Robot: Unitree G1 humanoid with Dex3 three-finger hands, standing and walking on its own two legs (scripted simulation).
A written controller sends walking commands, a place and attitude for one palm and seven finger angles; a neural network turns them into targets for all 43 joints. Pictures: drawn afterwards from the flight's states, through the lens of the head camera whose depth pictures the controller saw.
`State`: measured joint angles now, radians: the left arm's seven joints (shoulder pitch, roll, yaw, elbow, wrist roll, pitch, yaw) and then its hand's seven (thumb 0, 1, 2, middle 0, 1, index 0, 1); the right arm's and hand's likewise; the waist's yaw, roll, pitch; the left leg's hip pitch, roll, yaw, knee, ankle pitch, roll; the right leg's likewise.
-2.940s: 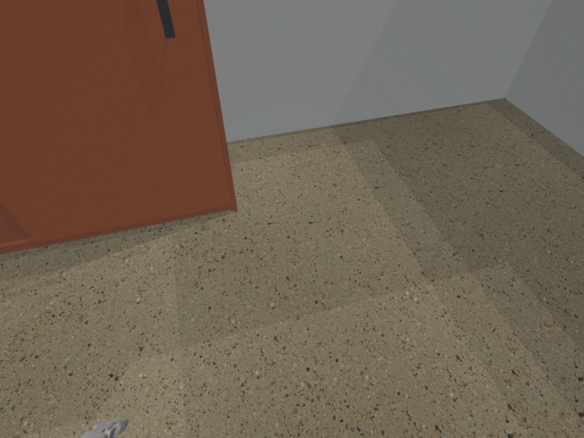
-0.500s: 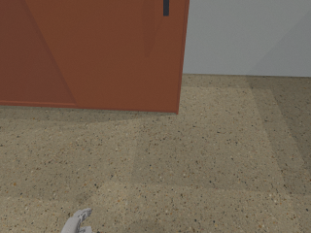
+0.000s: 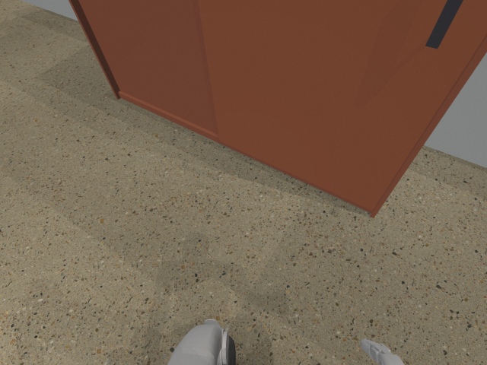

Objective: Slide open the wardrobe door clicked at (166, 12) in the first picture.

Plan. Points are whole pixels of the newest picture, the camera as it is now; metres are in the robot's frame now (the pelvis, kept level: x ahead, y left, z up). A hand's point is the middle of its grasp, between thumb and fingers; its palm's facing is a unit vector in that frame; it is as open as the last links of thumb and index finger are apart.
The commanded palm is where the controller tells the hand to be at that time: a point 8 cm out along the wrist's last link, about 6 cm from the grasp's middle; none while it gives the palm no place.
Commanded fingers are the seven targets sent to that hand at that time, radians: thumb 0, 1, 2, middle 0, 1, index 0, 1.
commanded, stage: walk to a spot facing it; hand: right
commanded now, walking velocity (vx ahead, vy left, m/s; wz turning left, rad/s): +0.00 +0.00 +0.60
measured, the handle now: out of the picture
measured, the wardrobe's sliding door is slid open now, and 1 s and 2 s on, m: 0.00 0.00 0.00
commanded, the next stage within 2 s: none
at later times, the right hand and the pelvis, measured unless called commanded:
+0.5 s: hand (382, 302) +0.28 -0.24 -0.18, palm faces -0.16 +0.96 -0.23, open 7.4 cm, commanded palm none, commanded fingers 0.00 -0.90 -0.90 0.20 0.30 0.20 0.30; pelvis +0.15 -0.05 -0.01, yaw +16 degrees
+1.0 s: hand (334, 257) +0.36 -0.14 -0.16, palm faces -0.57 +0.78 -0.27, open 7.4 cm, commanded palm none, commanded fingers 0.00 -0.90 -0.90 0.20 0.30 0.20 0.30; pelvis +0.15 -0.04 -0.01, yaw +36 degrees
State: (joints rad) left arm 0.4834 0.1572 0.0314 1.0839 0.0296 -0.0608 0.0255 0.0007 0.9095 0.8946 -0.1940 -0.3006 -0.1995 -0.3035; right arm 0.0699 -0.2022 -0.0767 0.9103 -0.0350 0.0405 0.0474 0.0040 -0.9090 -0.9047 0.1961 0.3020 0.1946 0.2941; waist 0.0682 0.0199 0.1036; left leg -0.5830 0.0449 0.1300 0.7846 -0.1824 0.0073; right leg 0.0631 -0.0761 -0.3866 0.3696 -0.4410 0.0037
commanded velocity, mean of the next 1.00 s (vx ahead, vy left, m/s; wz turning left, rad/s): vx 0.00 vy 0.00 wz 0.60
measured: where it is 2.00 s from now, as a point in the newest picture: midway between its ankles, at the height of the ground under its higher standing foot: outside the picture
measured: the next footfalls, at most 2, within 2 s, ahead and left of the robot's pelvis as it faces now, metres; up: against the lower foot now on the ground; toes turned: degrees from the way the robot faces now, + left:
left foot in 0.08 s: +0.16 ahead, +0.09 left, +0.00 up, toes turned +10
right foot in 0.46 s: +0.27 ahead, -0.14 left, +0.00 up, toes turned +8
